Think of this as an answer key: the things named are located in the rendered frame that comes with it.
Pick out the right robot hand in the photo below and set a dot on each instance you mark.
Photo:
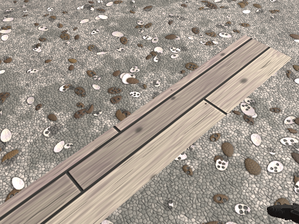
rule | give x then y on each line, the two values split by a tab
285	211

